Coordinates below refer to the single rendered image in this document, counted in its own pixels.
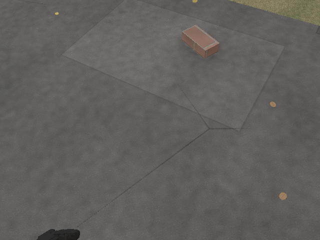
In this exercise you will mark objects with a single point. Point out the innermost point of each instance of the robot left hand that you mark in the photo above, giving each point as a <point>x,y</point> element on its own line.
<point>63,234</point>

